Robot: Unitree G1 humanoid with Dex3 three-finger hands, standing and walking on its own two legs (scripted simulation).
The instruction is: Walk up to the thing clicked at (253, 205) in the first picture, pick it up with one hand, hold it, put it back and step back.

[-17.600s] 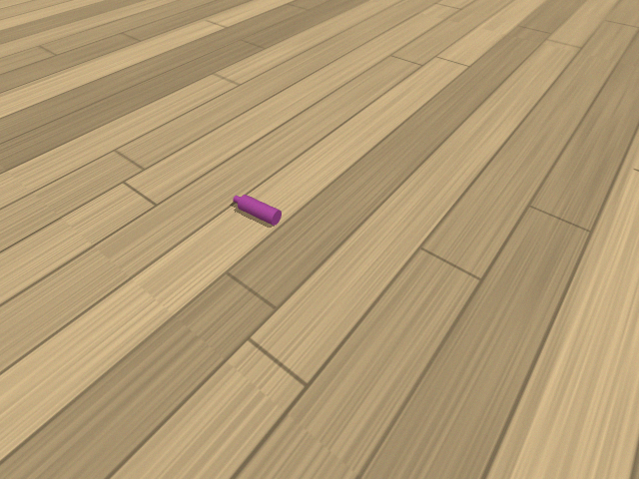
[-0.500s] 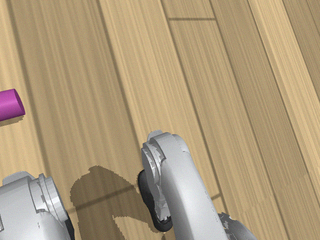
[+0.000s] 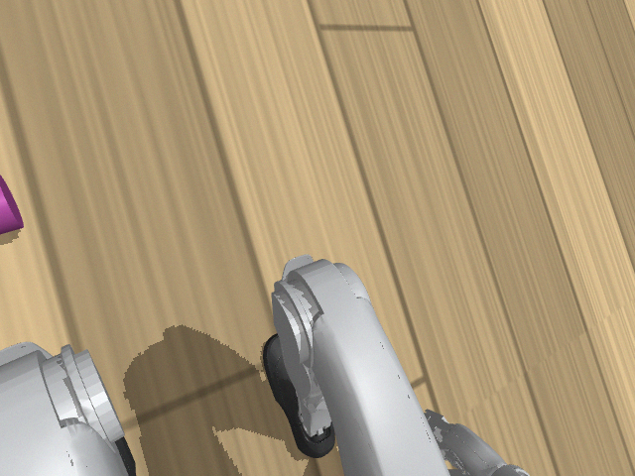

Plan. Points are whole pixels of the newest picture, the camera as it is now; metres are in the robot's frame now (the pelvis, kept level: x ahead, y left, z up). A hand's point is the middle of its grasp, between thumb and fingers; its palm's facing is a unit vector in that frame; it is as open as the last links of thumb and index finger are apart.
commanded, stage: rest palm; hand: left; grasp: from above
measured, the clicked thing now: out of the picture +0.45 +0.34 -0.27
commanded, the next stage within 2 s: close in 0.36 s
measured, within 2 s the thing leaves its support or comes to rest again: neither
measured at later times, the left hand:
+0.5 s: hand out of the picture +0.44 +0.31 -0.24, palm faces -0.44 -0.14 -0.89, open 14.2 cm
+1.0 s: hand out of the picture +0.45 +0.31 -0.24, palm faces -0.45 -0.13 -0.88, open 12.9 cm
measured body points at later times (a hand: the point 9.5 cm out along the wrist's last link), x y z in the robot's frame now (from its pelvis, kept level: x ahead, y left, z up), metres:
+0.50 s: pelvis +0.00 +0.00 +0.00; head +0.27 +0.12 +0.34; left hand +0.46 +0.32 -0.19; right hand +0.05 -0.25 -0.07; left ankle +0.06 +0.14 -0.27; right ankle +0.10 -0.13 -0.27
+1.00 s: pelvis +0.00 +0.00 +0.00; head +0.27 +0.12 +0.34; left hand +0.47 +0.32 -0.19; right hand +0.05 -0.25 -0.06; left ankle +0.06 +0.14 -0.27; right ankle +0.10 -0.13 -0.27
